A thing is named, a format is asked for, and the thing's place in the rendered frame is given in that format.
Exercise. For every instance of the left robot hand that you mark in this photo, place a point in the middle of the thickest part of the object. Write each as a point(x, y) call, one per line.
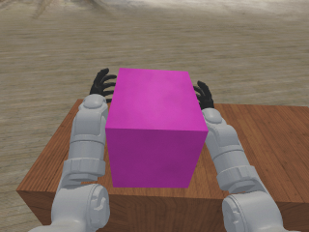
point(99, 85)

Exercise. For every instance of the pedestal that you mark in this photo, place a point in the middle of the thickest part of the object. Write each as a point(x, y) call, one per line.
point(274, 138)

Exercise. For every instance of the carton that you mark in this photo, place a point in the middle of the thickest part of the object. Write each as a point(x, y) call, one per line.
point(155, 129)

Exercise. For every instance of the right robot hand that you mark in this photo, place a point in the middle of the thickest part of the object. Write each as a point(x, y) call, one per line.
point(205, 97)

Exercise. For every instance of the robot left forearm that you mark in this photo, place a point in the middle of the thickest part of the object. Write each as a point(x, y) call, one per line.
point(87, 140)

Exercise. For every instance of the robot left upper arm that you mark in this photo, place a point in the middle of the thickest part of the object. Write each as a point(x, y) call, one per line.
point(78, 208)

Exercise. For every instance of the robot right upper arm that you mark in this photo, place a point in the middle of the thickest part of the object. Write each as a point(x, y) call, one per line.
point(251, 211)

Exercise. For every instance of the robot right forearm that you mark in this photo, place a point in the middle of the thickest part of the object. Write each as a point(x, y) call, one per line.
point(234, 172)

